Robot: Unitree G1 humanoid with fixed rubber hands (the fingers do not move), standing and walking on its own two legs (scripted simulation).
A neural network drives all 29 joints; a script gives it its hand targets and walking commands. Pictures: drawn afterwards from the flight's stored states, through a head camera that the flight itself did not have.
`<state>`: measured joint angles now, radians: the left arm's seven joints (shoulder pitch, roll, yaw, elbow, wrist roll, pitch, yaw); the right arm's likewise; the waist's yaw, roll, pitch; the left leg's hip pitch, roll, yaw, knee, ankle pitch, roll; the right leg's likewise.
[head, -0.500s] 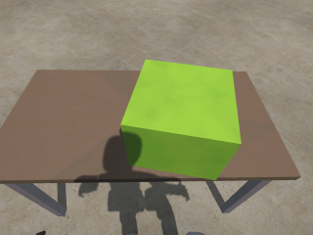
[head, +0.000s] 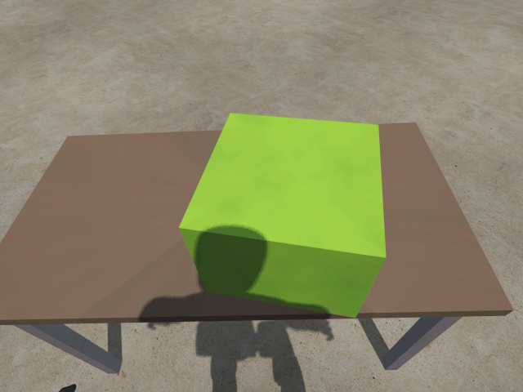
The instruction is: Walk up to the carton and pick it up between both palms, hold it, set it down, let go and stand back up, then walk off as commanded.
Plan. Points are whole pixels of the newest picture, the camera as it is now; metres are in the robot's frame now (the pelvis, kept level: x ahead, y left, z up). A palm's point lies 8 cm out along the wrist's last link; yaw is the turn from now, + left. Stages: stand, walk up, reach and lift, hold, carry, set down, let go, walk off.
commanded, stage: walk up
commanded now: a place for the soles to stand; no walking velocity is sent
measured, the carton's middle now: (289, 210) +0.45 -0.04 -0.01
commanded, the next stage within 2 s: reach and lift in 1.38 s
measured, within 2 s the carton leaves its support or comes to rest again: neither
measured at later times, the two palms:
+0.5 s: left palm out of the picture +0.10 +0.34 -0.08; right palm out of the picture +0.08 -0.30 -0.10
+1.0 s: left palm out of the picture +0.10 +0.34 -0.08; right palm out of the picture +0.09 -0.30 -0.10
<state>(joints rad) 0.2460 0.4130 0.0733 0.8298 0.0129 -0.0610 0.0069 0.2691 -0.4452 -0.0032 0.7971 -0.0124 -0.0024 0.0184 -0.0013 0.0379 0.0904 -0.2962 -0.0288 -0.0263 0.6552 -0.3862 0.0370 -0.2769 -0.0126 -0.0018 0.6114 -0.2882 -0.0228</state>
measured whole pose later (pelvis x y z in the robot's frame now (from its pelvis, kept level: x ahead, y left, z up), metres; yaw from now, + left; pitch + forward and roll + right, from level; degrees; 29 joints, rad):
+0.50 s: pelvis +0.01 +0.02 +0.00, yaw +0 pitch -2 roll +0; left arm 0.23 0.41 0.07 0.83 0.01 -0.04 0.01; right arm 0.27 -0.44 0.00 0.81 -0.01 -0.02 0.02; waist 0.00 0.02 0.08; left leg -0.26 -0.03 -0.03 0.57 -0.27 0.02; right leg -0.27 -0.02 0.00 0.59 -0.29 -0.02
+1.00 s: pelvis +0.01 +0.02 +0.00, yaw +0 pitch -2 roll +0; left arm 0.22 0.41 0.07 0.83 0.01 -0.03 0.00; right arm 0.27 -0.44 0.00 0.82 -0.01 -0.03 0.01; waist 0.00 0.02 0.07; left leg -0.26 -0.03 -0.03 0.57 -0.28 0.02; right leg -0.26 -0.02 0.00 0.59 -0.29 -0.02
